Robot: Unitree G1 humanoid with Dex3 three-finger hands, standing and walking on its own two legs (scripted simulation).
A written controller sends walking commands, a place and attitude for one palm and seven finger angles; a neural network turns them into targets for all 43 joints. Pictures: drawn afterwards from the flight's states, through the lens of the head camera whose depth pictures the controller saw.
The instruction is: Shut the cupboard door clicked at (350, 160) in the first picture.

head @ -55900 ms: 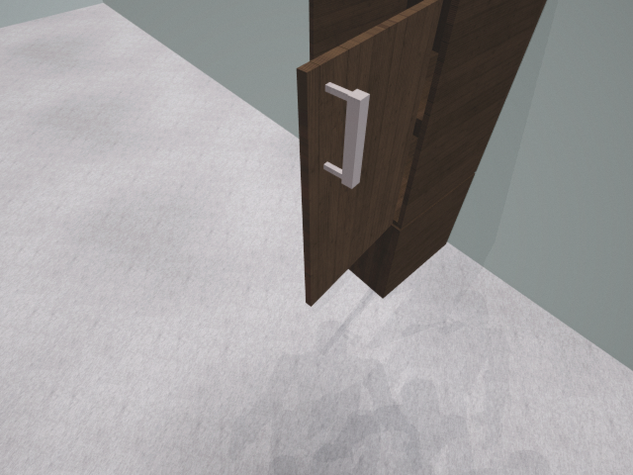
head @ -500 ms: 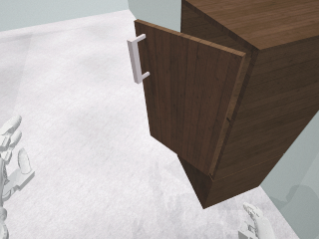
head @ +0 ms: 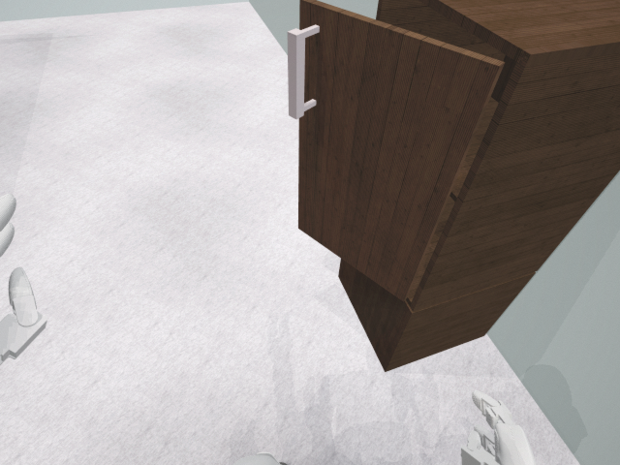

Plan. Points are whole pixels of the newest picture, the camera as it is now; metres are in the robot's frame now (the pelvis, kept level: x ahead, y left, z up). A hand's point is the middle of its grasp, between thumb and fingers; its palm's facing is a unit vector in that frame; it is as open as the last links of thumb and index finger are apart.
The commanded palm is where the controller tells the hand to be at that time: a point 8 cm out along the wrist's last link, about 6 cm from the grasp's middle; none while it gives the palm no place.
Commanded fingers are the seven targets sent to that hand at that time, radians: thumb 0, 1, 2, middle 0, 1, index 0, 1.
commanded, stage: step back with the hand held close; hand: left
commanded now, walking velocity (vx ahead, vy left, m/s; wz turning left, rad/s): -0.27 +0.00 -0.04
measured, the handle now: (304, 73) +0.74 +0.05 +0.15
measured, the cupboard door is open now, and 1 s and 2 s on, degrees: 28 28 28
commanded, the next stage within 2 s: stop stepping back and stand still in 0.22 s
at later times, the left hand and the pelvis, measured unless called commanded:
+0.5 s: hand out of the picture -0.01 +0.31 +0.19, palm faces +0.51 -0.75 -0.42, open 7.4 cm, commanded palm -0.06 +0.35 +0.19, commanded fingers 0.00 0.90 0.90 -0.20 -0.30 -0.20 -0.30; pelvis -0.18 +0.04 -0.02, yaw +5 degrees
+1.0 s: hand out of the picture -0.03 +0.35 +0.21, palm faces +0.27 -0.81 -0.53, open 7.4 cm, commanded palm -0.08 +0.40 +0.19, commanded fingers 0.00 0.90 0.90 -0.20 -0.30 -0.20 -0.30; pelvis -0.24 +0.11 +0.03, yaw -3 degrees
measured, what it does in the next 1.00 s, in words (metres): walks backwards: right foot, then left foot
